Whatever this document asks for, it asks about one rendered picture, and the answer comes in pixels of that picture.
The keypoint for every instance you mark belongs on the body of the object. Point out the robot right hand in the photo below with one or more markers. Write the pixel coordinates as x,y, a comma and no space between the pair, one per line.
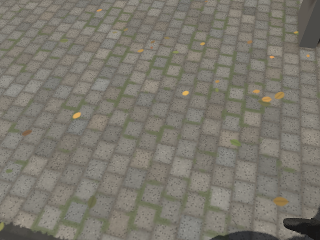
310,227

